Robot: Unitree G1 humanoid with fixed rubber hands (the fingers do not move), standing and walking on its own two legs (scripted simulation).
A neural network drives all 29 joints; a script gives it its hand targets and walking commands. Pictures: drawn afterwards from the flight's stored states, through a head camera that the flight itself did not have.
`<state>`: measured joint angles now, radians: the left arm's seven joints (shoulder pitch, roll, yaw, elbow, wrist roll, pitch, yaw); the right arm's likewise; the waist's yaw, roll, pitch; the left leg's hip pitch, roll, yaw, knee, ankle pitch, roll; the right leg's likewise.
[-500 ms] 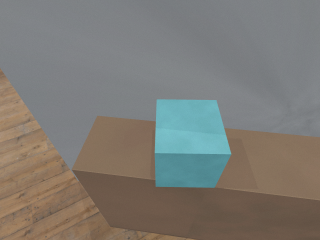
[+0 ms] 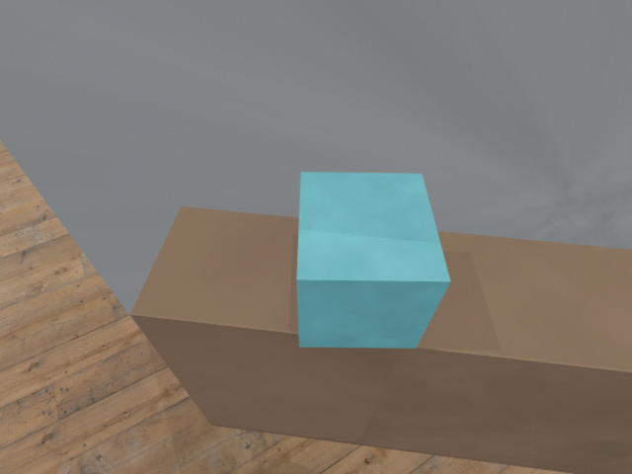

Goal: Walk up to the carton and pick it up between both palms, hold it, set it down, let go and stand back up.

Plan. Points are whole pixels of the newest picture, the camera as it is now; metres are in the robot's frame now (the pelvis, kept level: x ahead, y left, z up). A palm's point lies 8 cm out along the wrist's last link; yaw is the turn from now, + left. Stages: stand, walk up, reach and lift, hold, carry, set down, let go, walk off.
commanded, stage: reach and lift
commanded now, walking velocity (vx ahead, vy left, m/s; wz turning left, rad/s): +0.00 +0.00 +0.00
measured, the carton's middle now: (359, 261) +0.41 -0.04 +0.01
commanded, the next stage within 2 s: none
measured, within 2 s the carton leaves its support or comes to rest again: neither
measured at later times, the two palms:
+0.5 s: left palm out of the picture +0.13 +0.17 -0.11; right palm out of the picture +0.12 -0.21 -0.11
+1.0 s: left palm (166, 471) +0.15 +0.20 -0.07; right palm out of the picture +0.14 -0.18 -0.07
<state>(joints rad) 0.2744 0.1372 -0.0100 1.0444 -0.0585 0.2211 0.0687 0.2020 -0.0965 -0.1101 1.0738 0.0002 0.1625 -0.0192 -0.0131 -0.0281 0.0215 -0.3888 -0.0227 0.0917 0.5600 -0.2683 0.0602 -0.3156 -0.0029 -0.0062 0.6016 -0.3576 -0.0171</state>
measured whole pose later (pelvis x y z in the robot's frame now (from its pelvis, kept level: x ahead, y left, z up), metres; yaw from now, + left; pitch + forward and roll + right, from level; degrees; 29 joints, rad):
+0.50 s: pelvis -0.01 -0.01 +0.01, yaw +0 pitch +1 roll +0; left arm 0.10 0.08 0.00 0.47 -0.02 0.59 0.09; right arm 0.13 -0.04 -0.07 0.61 0.01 0.31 -0.07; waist 0.01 -0.04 0.09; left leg -0.34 0.00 0.09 0.44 -0.13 0.04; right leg -0.27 0.02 -0.01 0.49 -0.24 -0.03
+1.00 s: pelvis +0.00 -0.02 +0.01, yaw -3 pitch +0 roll +0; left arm 0.21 0.19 0.01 0.35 -0.08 0.37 -0.01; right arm 0.31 -0.03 0.08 0.33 0.08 0.18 -0.14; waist 0.05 -0.03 0.05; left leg -0.30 0.02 0.12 0.44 -0.14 0.02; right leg -0.24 0.04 0.03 0.49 -0.25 -0.04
